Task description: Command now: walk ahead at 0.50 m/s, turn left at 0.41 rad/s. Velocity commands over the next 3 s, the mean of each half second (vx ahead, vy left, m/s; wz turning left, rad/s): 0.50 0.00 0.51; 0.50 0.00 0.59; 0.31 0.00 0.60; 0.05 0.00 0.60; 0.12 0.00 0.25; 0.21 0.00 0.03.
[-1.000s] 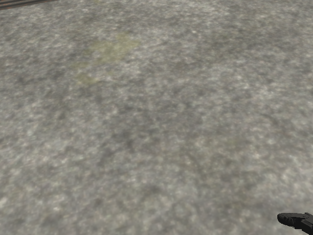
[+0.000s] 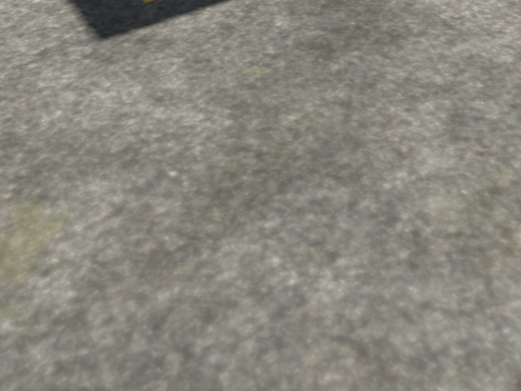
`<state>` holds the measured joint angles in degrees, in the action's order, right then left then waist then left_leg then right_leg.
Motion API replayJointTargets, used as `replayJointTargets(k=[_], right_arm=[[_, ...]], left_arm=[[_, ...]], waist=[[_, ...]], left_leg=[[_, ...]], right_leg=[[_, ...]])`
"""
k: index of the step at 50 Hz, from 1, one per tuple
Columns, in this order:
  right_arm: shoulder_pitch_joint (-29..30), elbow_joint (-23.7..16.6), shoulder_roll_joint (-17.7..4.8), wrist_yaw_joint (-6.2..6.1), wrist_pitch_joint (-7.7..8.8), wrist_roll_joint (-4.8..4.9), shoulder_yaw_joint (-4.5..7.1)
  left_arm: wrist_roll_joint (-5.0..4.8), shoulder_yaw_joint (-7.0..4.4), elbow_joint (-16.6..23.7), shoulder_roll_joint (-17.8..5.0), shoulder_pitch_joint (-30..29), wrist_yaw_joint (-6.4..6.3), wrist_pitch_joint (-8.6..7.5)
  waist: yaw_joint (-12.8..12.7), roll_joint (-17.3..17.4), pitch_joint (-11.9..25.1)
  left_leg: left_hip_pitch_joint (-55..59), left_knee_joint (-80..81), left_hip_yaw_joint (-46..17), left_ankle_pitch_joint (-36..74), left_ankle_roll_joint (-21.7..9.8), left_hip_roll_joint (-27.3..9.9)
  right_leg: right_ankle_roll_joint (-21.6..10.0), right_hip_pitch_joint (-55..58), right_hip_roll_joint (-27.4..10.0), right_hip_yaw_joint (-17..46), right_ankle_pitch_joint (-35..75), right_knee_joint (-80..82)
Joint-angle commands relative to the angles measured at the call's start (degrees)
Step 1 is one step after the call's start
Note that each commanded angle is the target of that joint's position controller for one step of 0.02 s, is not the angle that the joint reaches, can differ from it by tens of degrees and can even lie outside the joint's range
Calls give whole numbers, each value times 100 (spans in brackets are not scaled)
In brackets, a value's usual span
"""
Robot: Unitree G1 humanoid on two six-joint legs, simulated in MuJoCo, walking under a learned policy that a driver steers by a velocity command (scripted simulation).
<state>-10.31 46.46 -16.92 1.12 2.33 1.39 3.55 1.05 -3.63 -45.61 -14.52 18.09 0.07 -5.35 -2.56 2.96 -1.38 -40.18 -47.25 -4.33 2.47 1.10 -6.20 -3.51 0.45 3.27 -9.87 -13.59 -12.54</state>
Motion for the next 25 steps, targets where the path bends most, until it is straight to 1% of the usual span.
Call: replayJointTargets(k=[1,3,4,5,6,7,8,9,10,11,12,13,14,15,16,17,19,20,21,23,24,25], right_arm=[[626,-527,-124,106,81,-24,-36],[901,-712,-112,186,87,-24,-58],[997,-804,-120,230,90,-25,-60],[1029,-883,-143,273,91,-21,-51],[959,-938,-204,302,81,-15,-21],[797,-962,-301,312,59,-11,30],[424,-925,-446,305,33,-4,109],[-255,-804,-701,265,17,11,247],[-1179,-606,-1045,169,-13,10,432],[-1472,-545,-1661,50,-42,14,568],[-1451,-729,-1578,88,50,-13,495],[-1371,-714,-1166,98,99,-57,388],[-1053,-730,-974,91,139,-29,338],[-648,-796,-801,84,150,-8,282],[-383,-891,-621,57,153,-49,221],[-273,-976,-578,31,147,-100,196],[-255,-995,-689,-28,161,-83,229],[-306,-982,-781,-67,161,-78,254],[-368,-962,-861,-108,151,-66,278],[-501,-920,-914,-163,108,-25,298],[-590,-899,-923,-182,81,-14,302],[-702,-872,-939,-191,58,-14,307]], left_arm=[[-51,-225,247,-910,-135,-73,-50],[-101,-254,125,-971,45,-86,43],[-127,-268,83,-1005,90,-95,100],[-145,-282,63,-1050,81,-111,156],[-155,-298,71,-1125,16,-134,204],[-170,-320,87,-1218,-34,-167,250],[-182,-335,107,-1295,-97,-199,298],[-196,-338,123,-1349,-181,-221,333],[-209,-300,166,-1306,-277,-242,308],[17,-77,392,-540,249,-171,186],[-70,30,526,-507,165,-70,-66],[-310,-91,668,-954,-582,19,-228],[-353,-63,780,-933,-816,32,-310],[-220,-72,714,-890,-820,-11,-324],[-102,-123,673,-961,-740,-36,-274],[-69,-141,663,-954,-635,-29,-195],[-22,-107,670,-787,-539,-39,-72],[-13,-77,718,-710,-659,-51,-33],[-10,-41,792,-636,-886,-59,-15],[-19,30,896,-496,-1359,-43,-25],[-40,52,937,-464,-1578,-19,-43],[-78,52,977,-488,-1758,7,-61]], waist=[[-123,-438,-417],[-219,-419,-502],[-228,-438,-507],[-184,-484,-467],[-79,-584,-337],[58,-725,-121],[300,-844,148],[701,-844,525],[1227,-588,986],[803,865,1503],[775,781,2416],[1056,219,1864],[863,-45,1132],[562,-397,662],[363,-324,455],[222,-189,399],[126,-121,351],[141,-107,288],[201,-68,216],[397,80,174],[508,152,178],[605,201,199]], left_leg=[[14,680,256,412,-98,-1],[-227,963,410,130,-218,47],[-294,1056,512,-98,-284,91],[-233,1134,637,-361,-367,172],[24,1175,805,-636,-472,327],[389,1126,995,-941,-589,531],[916,1067,1138,-1235,-724,752],[1868,1211,1154,-1252,-906,956],[3452,1658,767,-900,-1160,946],[5584,1656,-1782,-882,-1992,-523],[6555,2682,-4506,-1711,-2836,-1360],[6246,2985,-3789,-1748,-2427,-1194],[5399,3018,-2963,-1452,-2176,-960],[4502,3052,-2338,-868,-1972,-693],[3857,3160,-1918,-306,-1893,-502],[3441,3287,-1734,-30,-1877,-375],[2932,3399,-1390,493,-1893,-249],[2718,3429,-1207,615,-1860,-162],[2559,3437,-1053,578,-1786,-62],[2367,3347,-812,168,-1545,197],[2329,3295,-801,-93,-1454,255],[2348,3263,-890,-337,-1397,236]], right_leg=[[-574,-212,-1680,231,1989,606],[-556,296,-1822,122,2337,397],[-536,526,-1887,73,2633,245],[-495,688,-1929,5,3149,41],[-431,780,-1934,-85,4062,-261],[-363,861,-1931,-147,5102,-663],[-292,856,-1907,-196,5958,-1272],[-181,576,-1806,-256,6155,-2236],[44,-353,-1558,-317,5189,-3662],[422,-2776,-707,-164,327,-5793],[493,-4086,132,1222,-2173,-6963],[350,-4668,-270,1691,-1725,-7003],[245,-4712,-529,1612,-1196,-6507],[273,-4419,-758,1545,-884,-5950],[338,-4005,-898,1535,-657,-5565],[413,-3682,-947,1526,-522,-5392],[618,-3477,-941,1373,-342,-4891],[710,-3446,-899,1300,-134,-4542],[786,-3429,-841,1247,187,-4086],[837,-3153,-659,1206,1059,-3056],[846,-2987,-546,1188,1430,-2613],[856,-2853,-441,1177,1698,-2306]])
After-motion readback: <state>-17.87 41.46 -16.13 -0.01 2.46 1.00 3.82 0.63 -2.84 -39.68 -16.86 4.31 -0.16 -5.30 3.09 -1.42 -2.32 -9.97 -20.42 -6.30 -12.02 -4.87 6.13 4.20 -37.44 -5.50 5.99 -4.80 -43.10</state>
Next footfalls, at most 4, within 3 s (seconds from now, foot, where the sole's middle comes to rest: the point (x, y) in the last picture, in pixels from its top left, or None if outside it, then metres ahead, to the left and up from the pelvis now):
0.20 left None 0.28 0.13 -0.78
0.66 right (292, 352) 0.60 0.00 -0.78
1.18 left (156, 315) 0.69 0.37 -0.78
1.66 right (188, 250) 0.92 0.32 -0.78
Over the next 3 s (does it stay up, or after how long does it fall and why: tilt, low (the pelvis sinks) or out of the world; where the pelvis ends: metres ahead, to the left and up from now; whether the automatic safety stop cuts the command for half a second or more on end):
stays up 0.78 0.49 -0.01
